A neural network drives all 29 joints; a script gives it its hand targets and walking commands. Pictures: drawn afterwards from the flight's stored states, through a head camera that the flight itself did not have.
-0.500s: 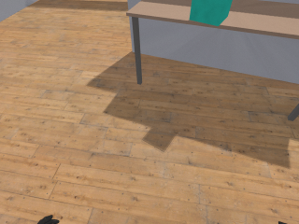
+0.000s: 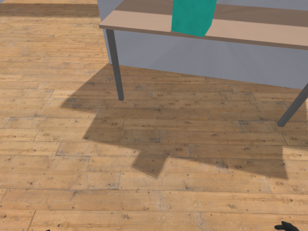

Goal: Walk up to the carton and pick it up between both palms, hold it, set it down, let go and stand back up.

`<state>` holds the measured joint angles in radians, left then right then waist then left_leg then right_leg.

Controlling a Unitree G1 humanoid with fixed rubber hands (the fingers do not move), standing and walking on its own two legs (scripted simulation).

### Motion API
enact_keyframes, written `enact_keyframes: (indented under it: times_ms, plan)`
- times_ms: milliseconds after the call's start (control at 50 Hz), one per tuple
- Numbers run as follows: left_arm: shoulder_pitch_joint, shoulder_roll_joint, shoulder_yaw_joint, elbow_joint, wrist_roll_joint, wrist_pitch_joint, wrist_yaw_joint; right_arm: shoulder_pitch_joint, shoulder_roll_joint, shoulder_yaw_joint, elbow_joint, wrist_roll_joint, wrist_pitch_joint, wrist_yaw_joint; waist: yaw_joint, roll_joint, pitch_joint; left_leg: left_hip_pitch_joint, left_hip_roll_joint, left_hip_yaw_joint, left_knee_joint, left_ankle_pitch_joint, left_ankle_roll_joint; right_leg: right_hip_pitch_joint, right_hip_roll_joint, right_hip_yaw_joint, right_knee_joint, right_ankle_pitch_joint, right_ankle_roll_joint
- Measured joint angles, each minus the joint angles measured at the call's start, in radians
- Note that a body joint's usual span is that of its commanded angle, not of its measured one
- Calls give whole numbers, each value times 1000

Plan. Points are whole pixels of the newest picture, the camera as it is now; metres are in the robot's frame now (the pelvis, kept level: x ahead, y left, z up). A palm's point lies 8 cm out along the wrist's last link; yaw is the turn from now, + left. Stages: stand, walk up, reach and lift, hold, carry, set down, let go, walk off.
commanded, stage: walk up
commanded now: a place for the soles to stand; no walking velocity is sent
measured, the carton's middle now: (194, 6) +1.31 -0.21 +0.08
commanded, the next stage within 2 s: none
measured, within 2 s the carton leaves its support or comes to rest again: neither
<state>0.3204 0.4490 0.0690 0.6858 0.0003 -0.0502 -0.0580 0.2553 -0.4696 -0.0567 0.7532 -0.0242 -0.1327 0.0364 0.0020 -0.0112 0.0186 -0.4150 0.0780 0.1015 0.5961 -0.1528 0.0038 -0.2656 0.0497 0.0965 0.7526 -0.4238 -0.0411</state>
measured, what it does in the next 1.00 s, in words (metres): walks ahead: right foot, then left foot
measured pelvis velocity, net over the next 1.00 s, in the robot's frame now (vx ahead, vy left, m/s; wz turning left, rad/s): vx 0.32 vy -0.01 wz -0.16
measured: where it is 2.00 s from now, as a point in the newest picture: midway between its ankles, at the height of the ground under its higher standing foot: (169, 178)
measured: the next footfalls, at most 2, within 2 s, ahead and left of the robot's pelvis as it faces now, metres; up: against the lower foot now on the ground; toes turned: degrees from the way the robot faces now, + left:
right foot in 0.36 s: +0.24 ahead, -0.15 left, +0.00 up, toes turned -3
left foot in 0.82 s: +0.40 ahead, +0.09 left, +0.00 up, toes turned -2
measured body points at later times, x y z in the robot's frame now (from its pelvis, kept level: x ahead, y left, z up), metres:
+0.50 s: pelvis +0.16 -0.05 +0.01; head +0.16 -0.07 +0.46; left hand +0.28 +0.28 -0.05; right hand +0.24 -0.38 -0.09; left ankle +0.12 +0.10 -0.65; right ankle +0.20 -0.15 -0.72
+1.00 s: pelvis +0.32 -0.01 +0.01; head +0.33 +0.01 +0.46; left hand +0.46 +0.29 -0.09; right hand +0.37 -0.36 -0.06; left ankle +0.36 +0.10 -0.72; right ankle +0.28 -0.16 -0.66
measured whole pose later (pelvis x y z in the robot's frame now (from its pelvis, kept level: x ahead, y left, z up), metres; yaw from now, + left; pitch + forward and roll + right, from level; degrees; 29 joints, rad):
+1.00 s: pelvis +0.32 -0.01 +0.01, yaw -9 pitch -1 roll -2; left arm 0.34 0.46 0.05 0.70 0.00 -0.07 -0.05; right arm 0.31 -0.46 -0.06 0.74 -0.02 -0.11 0.04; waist 0.00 -0.02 0.02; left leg -0.29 0.08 0.10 0.59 -0.28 0.02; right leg -0.43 0.02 0.08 1.01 -0.33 -0.04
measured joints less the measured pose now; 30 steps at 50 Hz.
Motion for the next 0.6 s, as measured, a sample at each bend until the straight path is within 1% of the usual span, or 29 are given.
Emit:
enact_keyframes:
  times_ms: [40,60,80,140,200,240,280,340,360,380,400,440,460,500,560,600]
  plan:
    - [0,-6,-19,0,0,0,0,14,1,0,0,0,-2,-3,0,-9,-5,37,1,16,18,-68,7,-67,2,-5,193,-8,-3]
    - [-3,-5,-23,-1,0,0,0,24,1,0,2,0,0,-3,1,-10,-8,60,4,18,12,-91,11,-91,2,-7,248,10,-2]
    - [-4,-3,-23,-1,0,0,-1,31,1,0,3,0,2,-3,1,-10,-8,84,7,18,2,-102,12,-109,-1,-6,274,35,0]
    - [-4,6,-17,0,0,0,-8,37,1,0,2,0,3,-3,2,-18,-8,134,7,20,-28,-110,4,-162,-28,-5,275,125,10]
    - [-4,8,-13,4,0,0,-19,37,2,1,2,0,4,-2,2,-19,-8,169,7,22,-43,-132,8,-191,-48,-6,216,146,30]
    - [-4,8,-13,4,0,0,-24,37,2,1,1,0,7,1,3,-19,-8,191,7,26,-46,-152,10,-192,-61,-15,135,139,40]
    - [-4,8,-15,4,0,0,-27,37,2,1,-4,0,11,4,3,-19,-9,208,7,35,-46,-172,6,-192,-71,-28,41,139,43]
    - [-4,8,-12,4,0,-1,-27,36,2,1,-11,0,22,7,3,-19,-17,216,10,58,-27,-211,-14,-189,-76,-63,-106,151,35]
    - [-4,8,-10,4,0,-2,-27,37,1,1,-12,0,27,7,3,-15,-15,216,16,62,2,-235,-15,-181,-73,-74,-135,201,29]
    - [-4,5,-10,7,0,-5,-25,36,-1,1,-11,0,35,7,3,4,-7,211,35,59,55,-263,-6,-173,-58,-82,-124,248,23]
    - [-3,2,-10,11,0,-8,-20,36,1,1,-11,0,46,7,4,19,-2,190,50,44,138,-281,5,-166,-43,-87,-103,241,17]
    - [6,2,-9,15,0,-11,-10,34,8,1,-12,0,59,7,5,22,-2,117,28,7,327,-322,11,-135,-37,-80,-110,199,6]
    - [12,2,-7,15,0,-11,-6,33,8,1,-13,0,59,7,4,23,-2,82,19,2,393,-319,13,-114,-37,-73,-133,191,0]
    - [22,5,-2,14,0,-14,4,27,7,1,-14,0,57,7,3,24,-3,22,17,-1,447,-279,15,-74,-37,-59,-185,204,-4]
    - [24,7,5,14,0,-17,11,27,7,1,-14,0,57,9,3,25,-3,-48,17,-18,445,-214,15,-36,-36,-41,-230,208,-4]
    - [24,7,5,14,0,-17,11,27,7,1,-14,0,65,11,2,26,-4,-68,17,-24,409,-180,10,-13,-32,-29,-249,201,-3]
